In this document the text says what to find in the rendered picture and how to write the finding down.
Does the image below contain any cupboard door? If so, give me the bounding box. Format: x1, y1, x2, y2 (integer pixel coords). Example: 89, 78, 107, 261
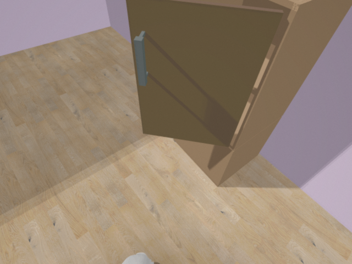
126, 0, 284, 147

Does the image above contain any handle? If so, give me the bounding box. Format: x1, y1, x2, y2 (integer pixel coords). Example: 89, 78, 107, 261
134, 31, 148, 86

